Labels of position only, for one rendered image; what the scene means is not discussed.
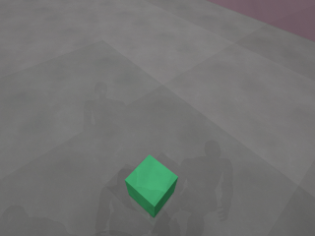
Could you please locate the carton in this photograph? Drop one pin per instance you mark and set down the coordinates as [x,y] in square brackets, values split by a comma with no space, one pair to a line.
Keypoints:
[151,184]

